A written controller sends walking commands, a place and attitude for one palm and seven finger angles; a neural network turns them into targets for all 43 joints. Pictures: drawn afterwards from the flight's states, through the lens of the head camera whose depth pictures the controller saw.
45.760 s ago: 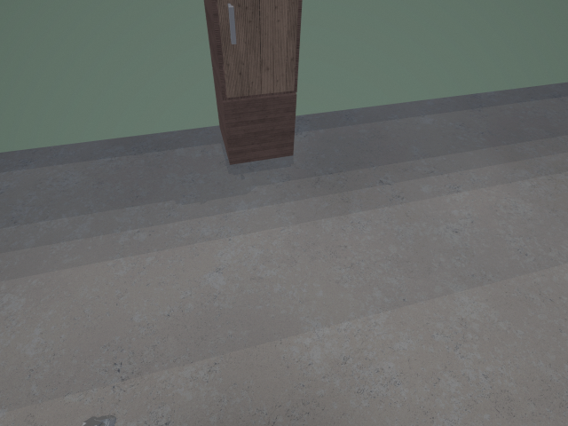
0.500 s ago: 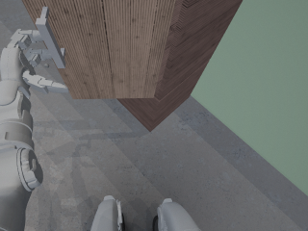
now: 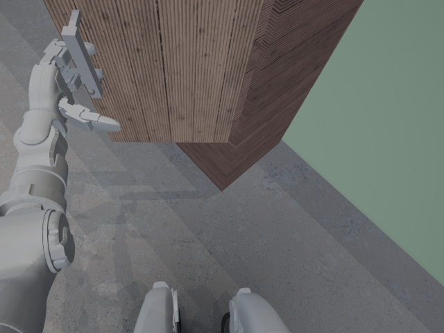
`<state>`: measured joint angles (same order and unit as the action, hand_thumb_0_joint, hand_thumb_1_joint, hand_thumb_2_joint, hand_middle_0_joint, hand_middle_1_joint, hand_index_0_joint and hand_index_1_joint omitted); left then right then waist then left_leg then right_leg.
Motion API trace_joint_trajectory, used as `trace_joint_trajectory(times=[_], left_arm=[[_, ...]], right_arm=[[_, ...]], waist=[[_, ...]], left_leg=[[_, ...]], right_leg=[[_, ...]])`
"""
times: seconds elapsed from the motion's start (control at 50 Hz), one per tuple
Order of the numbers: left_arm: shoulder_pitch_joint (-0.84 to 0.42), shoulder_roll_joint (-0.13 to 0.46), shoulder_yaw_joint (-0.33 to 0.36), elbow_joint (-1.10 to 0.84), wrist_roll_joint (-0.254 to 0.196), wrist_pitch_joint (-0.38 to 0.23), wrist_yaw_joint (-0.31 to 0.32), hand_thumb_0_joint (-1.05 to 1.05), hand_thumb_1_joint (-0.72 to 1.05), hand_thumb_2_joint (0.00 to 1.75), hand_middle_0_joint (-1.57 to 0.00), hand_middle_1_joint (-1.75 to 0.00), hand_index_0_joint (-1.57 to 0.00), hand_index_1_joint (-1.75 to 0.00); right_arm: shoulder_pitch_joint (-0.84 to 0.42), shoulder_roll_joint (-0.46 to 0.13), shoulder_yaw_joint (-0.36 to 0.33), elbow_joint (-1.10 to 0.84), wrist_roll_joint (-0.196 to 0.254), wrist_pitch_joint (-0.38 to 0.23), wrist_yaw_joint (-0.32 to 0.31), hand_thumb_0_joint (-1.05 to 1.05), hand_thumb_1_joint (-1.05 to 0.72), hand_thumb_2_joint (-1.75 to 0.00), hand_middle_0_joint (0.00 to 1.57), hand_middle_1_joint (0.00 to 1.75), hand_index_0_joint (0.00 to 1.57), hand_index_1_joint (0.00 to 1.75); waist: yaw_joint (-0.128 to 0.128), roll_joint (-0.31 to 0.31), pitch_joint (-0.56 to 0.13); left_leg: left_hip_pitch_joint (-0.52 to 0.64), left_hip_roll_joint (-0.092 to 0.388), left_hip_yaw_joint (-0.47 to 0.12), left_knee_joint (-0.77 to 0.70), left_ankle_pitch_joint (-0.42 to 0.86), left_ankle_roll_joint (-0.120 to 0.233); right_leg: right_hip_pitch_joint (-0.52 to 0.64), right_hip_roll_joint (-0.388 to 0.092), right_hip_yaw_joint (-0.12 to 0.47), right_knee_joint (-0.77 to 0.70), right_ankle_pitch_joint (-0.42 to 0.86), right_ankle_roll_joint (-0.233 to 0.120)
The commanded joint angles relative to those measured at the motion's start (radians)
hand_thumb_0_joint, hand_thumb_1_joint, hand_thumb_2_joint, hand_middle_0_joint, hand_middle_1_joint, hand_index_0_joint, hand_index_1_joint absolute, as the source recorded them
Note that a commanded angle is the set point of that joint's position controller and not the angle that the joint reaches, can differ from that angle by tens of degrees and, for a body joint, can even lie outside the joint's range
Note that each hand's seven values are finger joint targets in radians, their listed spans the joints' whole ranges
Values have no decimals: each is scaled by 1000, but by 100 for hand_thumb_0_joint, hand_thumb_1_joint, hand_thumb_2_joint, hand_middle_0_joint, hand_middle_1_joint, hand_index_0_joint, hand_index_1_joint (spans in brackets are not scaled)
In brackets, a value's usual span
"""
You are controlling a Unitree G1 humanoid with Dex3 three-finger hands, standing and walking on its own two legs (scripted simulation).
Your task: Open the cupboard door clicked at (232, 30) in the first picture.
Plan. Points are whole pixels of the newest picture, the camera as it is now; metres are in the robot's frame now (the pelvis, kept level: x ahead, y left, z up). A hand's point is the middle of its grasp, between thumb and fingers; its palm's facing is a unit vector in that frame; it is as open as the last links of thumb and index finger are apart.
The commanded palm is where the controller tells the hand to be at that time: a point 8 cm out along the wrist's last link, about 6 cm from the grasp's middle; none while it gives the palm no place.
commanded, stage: slide the fingers in behind the handle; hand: left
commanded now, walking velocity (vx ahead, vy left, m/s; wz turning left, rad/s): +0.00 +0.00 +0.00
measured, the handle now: (87, 57) +0.58 +0.21 +0.08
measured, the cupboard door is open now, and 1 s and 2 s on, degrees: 50 51 91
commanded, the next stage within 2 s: close the thumb around the handle in 0.18 s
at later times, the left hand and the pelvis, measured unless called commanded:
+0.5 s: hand (88, 92) +0.51 +0.20 +0.07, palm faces +0.01 -1.00 +0.00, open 12.6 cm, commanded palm +0.49 +0.24 +0.07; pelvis +0.00 +0.00 +0.00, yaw -1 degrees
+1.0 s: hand (94, 91) +0.51 +0.19 +0.07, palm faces +0.00 -1.00 +0.00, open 6.1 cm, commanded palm +0.49 +0.24 +0.07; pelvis +0.00 +0.01 +0.00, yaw -2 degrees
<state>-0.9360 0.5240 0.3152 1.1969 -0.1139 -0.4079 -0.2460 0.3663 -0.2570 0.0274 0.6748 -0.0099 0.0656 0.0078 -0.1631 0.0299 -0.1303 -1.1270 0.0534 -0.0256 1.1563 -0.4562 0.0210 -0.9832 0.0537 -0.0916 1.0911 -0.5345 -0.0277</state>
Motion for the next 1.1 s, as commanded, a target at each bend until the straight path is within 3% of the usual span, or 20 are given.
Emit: trace_joint_trajectory(times=[0.0,0.08,0.16,0.22,0.26,0.3,0.32,0.4,0.5,0.52,0.58,0.62,0.7,0.76,0.78,0.86,0.96,1.02,1.04,1.08], left_arm=[[-432,221,72,-195,0,-58,-6,0,-50,30,-30,-120,-30,-120],[-424,330,158,-218,21,-67,27,0,-50,30,-30,-120,-30,-120],[-341,304,144,-251,31,-88,19,0,-50,30,-30,-120,-30,-120],[-336,249,110,-243,1,-75,-13,0,-50,30,-30,-120,-30,-120],[-311,263,125,-229,-12,-58,-31,0,-50,30,-30,-120,-30,-120],[-310,260,123,-245,-22,-53,-44,0,-39,35,-31,-121,-31,-121],[-342,221,92,-254,-27,-61,-46,0,-33,37,-31,-122,-31,-122],[-354,269,122,-213,-15,-66,-29,0,-11,47,-33,-124,-33,-124],[-373,253,101,-228,5,-86,-17,0,17,59,-35,-127,-35,-127],[-388,236,94,-228,0,-89,-17,0,23,61,-35,-128,-35,-128],[-372,274,119,-207,0,-77,-17,0,40,68,-36,-130,-36,-130],[-418,236,81,-213,2,-74,-19,0,51,73,-37,-131,-37,-131],[-427,255,90,-195,6,-59,-12,0,73,83,-39,-133,-39,-133],[-431,253,100,-228,5,-74,-6,0,90,90,-40,-135,-40,-135],[-439,254,97,-230,6,-77,-3,0,90,90,-40,-135,-40,-135],[-399,274,124,-237,3,-79,-1,0,90,90,-40,-135,-40,-135],[-400,292,134,-214,14,-72,10,0,90,90,-40,-135,-40,-135],[-405,257,114,-223,15,-77,18,0,90,90,-40,-135,-40,-135],[-398,294,140,-227,19,-81,21,0,90,90,-40,-135,-40,-135],[-416,233,93,-226,15,-79,23,0,90,90,-40,-135,-40,-135]], right_arm=[[193,-198,-60,-54,-3,-10,-16,0,-90,-90,20,30,20,30],[194,-193,-50,-79,-9,-5,-13,0,-90,-90,20,30,20,30],[185,-185,-54,-97,-5,2,-6,0,-90,-90,20,30,20,30],[190,-186,-57,-97,1,7,-7,0,-90,-90,20,30,20,30],[190,-192,-61,-98,7,13,-12,0,-90,-90,20,30,20,30],[188,-192,-62,-97,11,14,-16,0,-90,-90,20,30,20,30],[189,-188,-60,-93,9,9,-16,0,-90,-90,20,30,20,30],[185,-194,-58,-80,6,6,-19,0,-90,-90,20,30,20,30],[182,-193,-59,-79,1,2,-18,0,-90,-90,20,30,20,30],[185,-191,-60,-77,-1,0,-16,0,-90,-90,20,30,20,30],[181,-200,-59,-84,2,3,-19,0,-90,-90,20,30,20,30],[180,-197,-57,-80,1,0,-20,0,-90,-90,20,30,20,30],[184,-204,-57,-77,0,-1,-24,0,-90,-90,20,30,20,30],[183,-202,-58,-80,-5,-4,-21,0,-90,-90,20,30,20,30],[184,-203,-58,-76,-4,-4,-22,0,-90,-90,20,30,20,30],[187,-201,-58,-80,-4,-5,-19,0,-90,-90,20,30,20,30],[189,-198,-54,-82,-3,2,-19,0,-90,-90,20,30,20,30],[192,-194,-57,-85,-5,0,-16,0,-90,-90,20,30,20,30],[192,-199,-58,-82,-5,3,-18,0,-90,-90,20,30,20,30],[187,-192,-57,-85,-5,2,-14,0,-90,-90,20,30,20,30]], waist=[[-35,149,-479],[-8,158,-510],[10,166,-543],[-17,115,-505],[-11,96,-491],[-8,90,-486],[-22,113,-472],[-19,114,-424],[-15,171,-459],[-26,167,-461],[-17,134,-468],[-37,159,-457],[-40,141,-448],[-24,186,-503],[-31,172,-498],[-18,146,-520],[-18,144,-466],[-28,148,-459],[-16,156,-470],[-31,157,-460]], left_leg=[[557,-11,-67,-90,374,16],[512,-14,-51,-79,419,18],[530,-16,-35,-76,460,15],[514,-16,-32,-85,430,22],[501,-16,-30,-97,413,21],[495,-17,-28,-100,402,22],[516,-18,-34,-98,408,23],[480,-15,-37,-99,344,20],[548,-9,-54,-97,368,11],[558,-9,-56,-93,378,14],[529,-10,-53,-97,346,14],[541,-9,-61,-95,339,15],[542,-4,-69,-103,321,13],[583,-3,-73,-98,353,7],[586,-1,-76,-98,361,7],[557,-6,-60,-94,375,13],[524,-7,-58,-100,351,12],[542,-5,-61,-100,358,13],[553,-2,-64,-105,366,8],[551,-5,-64,-103,354,10]], right_leg=[[21,19,53,-137,330,-1],[94,17,64,-113,399,5],[135,21,70,-113,458,7],[143,24,71,-130,454,11],[156,24,69,-138,449,13],[159,22,72,-144,445,14],[126,23,71,-143,436,10],[92,20,71,-146,363,10],[34,19,60,-132,333,3],[25,21,59,-130,336,3],[52,20,62,-137,321,6],[14,20,57,-132,304,4],[2,18,52,-139,278,6],[-9,18,50,-128,285,2],[-11,19,48,-127,291,2],[48,22,55,-128,332,5],[43,21,55,-130,316,6],[23,23,52,-130,314,5],[25,21,50,-128,314,4],[13,22,51,-133,305,6]])
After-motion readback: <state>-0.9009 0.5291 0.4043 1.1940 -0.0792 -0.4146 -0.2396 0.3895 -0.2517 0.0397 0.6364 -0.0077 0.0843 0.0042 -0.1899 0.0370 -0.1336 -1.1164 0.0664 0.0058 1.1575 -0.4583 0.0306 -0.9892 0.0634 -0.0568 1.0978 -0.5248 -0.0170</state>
